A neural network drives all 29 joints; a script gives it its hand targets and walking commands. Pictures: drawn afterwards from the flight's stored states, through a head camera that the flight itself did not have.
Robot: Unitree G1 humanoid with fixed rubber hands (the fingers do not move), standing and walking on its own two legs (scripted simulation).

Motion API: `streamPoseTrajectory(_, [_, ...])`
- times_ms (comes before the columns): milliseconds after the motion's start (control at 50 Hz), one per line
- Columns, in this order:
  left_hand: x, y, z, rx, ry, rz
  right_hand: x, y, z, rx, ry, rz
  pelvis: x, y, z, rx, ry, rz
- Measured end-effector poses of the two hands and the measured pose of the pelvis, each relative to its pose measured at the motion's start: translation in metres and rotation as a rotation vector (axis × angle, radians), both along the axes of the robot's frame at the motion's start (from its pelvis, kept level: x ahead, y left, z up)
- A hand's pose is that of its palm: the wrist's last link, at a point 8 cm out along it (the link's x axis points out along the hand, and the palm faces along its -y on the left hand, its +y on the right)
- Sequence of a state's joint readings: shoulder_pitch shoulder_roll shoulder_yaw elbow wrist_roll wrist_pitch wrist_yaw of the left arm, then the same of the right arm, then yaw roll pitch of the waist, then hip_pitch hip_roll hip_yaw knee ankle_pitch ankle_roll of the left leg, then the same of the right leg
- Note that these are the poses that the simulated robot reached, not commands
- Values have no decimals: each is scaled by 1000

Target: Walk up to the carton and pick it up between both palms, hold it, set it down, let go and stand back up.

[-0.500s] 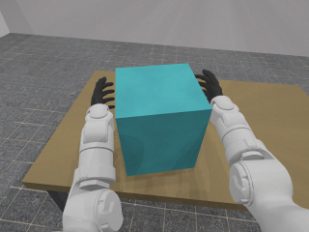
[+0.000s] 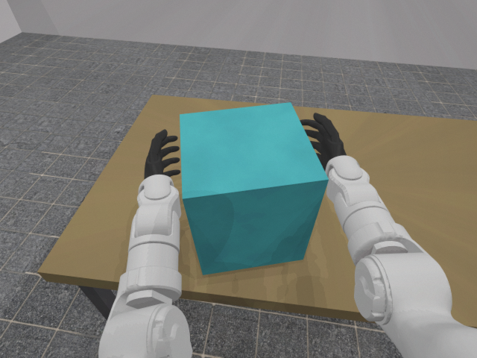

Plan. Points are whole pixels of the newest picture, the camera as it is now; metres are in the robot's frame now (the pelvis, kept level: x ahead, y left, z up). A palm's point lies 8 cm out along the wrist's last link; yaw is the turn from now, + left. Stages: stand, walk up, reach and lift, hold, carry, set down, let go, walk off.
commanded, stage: set down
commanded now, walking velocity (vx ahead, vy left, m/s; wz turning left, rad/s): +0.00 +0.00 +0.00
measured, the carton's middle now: (245, 191) +0.42 +0.06 +0.06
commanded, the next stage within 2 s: none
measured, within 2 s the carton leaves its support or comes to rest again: rests again in 1.44 s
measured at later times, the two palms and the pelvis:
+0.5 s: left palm (161, 187) +0.36 +0.20 +0.11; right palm (325, 165) +0.46 -0.08 +0.12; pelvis +0.01 +0.00 +0.00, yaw +0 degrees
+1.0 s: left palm (165, 193) +0.36 +0.20 +0.09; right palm (324, 171) +0.46 -0.09 +0.10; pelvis +0.01 +0.00 +0.00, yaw +0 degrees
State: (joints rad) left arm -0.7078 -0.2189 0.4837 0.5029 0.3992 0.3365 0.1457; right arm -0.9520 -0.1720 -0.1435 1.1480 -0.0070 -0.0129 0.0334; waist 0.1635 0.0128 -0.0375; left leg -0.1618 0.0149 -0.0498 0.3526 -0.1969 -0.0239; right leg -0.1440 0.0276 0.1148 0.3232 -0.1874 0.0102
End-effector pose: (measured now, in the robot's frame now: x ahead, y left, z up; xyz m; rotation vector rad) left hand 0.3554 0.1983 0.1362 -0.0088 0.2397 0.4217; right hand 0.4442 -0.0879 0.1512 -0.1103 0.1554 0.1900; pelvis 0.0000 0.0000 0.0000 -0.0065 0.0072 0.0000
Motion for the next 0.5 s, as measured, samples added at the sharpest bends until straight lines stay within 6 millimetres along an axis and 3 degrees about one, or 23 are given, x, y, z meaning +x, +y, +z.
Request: streamPoseTrajectory(500, [6,1,-30,30,-1,16,12,3,-29,2,-2,20,6,-1,0,1,54,0])
